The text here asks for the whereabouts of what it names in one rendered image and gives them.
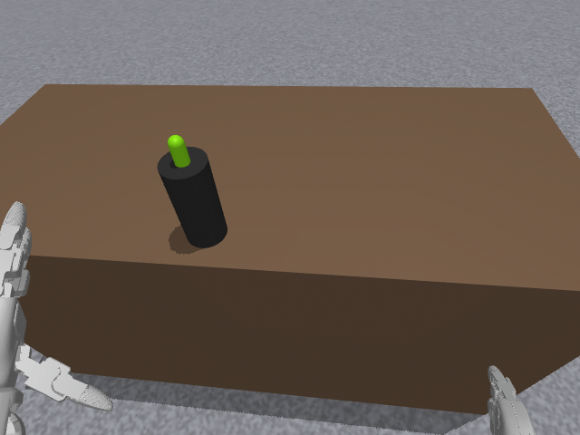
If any right robot hand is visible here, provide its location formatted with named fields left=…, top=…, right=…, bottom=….
left=488, top=365, right=536, bottom=435

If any left robot hand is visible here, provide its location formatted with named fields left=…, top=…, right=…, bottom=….
left=0, top=201, right=113, bottom=411

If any left robot arm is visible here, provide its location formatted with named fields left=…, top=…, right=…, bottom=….
left=0, top=387, right=26, bottom=435

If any bottle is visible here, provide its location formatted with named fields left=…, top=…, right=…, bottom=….
left=158, top=135, right=227, bottom=248

